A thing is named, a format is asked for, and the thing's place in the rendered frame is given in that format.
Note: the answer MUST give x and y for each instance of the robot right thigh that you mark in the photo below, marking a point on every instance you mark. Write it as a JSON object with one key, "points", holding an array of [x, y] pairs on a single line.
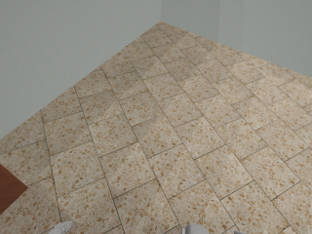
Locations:
{"points": [[193, 228]]}

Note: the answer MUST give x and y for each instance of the left robot hand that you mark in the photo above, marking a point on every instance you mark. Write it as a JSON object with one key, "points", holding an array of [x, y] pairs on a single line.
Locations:
{"points": [[61, 228]]}

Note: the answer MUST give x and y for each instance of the cabinet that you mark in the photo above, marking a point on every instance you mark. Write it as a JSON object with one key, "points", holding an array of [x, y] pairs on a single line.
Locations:
{"points": [[10, 189]]}

